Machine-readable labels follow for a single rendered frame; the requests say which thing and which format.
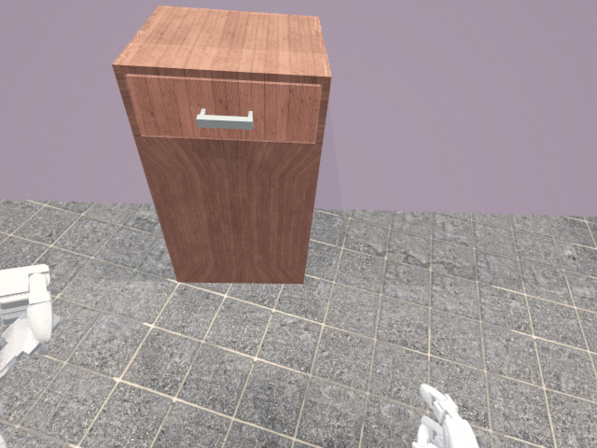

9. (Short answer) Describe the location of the drawer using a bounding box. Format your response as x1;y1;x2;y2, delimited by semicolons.
126;74;320;142

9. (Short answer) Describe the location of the left robot hand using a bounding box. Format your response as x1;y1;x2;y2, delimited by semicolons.
0;264;61;381

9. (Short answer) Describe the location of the right robot hand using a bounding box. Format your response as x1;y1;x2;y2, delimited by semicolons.
412;384;479;448

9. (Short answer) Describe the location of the handle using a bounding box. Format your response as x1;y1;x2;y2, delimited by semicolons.
196;108;253;130

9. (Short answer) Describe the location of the cabinet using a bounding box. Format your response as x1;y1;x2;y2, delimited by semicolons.
112;6;332;284

